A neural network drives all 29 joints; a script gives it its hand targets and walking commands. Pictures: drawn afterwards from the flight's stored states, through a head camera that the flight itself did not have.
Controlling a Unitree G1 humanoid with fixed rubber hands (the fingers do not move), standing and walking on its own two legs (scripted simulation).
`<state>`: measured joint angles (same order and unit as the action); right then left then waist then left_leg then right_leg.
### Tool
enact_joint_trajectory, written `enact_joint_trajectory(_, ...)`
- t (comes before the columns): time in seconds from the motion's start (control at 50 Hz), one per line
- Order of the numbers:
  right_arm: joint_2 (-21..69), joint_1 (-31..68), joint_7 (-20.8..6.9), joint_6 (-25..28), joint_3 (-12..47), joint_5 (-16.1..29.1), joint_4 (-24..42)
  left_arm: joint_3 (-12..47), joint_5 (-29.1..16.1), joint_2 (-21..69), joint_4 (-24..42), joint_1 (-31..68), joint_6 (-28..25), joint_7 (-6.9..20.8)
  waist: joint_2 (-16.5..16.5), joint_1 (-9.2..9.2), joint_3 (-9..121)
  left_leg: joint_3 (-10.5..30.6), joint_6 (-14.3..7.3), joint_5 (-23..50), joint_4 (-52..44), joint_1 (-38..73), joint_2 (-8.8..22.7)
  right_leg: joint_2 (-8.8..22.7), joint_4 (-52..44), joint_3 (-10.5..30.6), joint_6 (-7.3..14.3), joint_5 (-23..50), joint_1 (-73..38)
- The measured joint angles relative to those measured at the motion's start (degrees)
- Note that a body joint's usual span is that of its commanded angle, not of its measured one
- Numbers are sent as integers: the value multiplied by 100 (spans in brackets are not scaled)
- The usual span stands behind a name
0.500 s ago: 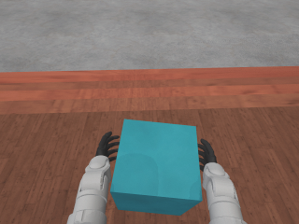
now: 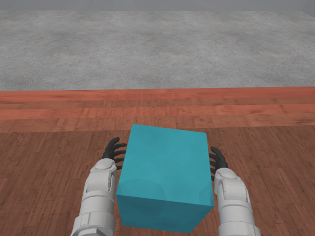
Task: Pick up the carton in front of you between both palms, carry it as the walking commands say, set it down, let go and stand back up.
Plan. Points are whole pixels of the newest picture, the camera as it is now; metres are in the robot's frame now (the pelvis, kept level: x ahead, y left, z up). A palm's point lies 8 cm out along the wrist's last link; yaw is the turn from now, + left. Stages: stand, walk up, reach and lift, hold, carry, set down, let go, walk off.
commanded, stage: reach and lift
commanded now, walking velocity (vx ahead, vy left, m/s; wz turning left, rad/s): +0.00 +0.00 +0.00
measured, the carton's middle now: (162, 181) +0.31 +0.00 -0.05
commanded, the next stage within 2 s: hold in 0.66 s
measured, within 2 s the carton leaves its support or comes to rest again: neither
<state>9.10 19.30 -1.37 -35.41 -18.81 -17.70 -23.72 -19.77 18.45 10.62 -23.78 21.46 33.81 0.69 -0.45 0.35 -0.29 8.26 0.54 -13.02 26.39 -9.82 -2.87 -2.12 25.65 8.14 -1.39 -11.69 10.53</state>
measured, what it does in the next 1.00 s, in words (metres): stands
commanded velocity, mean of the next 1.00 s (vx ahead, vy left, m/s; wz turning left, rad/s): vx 0.00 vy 0.00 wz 0.00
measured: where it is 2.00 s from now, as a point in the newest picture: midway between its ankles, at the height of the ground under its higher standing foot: outside the picture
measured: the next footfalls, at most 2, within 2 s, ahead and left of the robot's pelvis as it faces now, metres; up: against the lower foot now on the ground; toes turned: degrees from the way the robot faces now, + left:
none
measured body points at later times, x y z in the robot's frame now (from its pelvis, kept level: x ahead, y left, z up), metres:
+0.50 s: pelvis +0.02 +0.00 +0.01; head -0.01 +0.00 +0.45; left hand +0.33 +0.14 +0.04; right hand +0.31 -0.16 +0.03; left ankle +0.02 +0.13 -0.74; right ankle +0.03 -0.14 -0.74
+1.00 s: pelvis +0.01 +0.00 +0.01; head -0.04 +0.00 +0.45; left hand +0.31 +0.15 +0.06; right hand +0.30 -0.15 +0.04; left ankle +0.02 +0.13 -0.74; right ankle +0.03 -0.14 -0.74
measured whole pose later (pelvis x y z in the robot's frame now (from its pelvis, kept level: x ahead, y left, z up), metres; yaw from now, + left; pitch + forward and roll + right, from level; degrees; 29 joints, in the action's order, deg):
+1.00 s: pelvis +0.01 +0.00 +0.01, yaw +0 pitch -7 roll +0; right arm 8.6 14.6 -0.4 -44.6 -12.4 -15.4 -12.8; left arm -13.7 15.8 9.1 -13.0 16.6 42.9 0.7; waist -0.3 0.1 -1.0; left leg 8.1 0.4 -10.8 20.0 -1.7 -2.5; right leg -1.5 19.7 7.6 -1.2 -9.9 2.5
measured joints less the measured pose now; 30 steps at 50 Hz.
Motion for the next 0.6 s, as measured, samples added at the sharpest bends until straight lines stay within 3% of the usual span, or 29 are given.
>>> enact_joint_trajectory(0.16, -18, -330, 92, -123, 356, 167, 524, 350, -219, -99, 445, -298, 99, -5, -12, 14, -25, 36, 11, 89, -257, 172, 23, 18, -241, -45, 25, 68, -178)
enact_joint_trajectory(0.48, -48, -465, 102, -397, 519, 188, 714, 525, -246, -143, 646, -457, 358, -14, 26, 56, 2, 42, 11, 110, -483, 476, 57, 23, -452, -76, 53, 79, -481)
enact_joint_trajectory(0.6, -47, -456, 125, -470, 514, 252, 802, 512, -248, -133, 719, -419, 440, -2, 34, -12, -24, 11, -2, 109, -500, 544, 61, 23, -471, -54, 43, 86, -544)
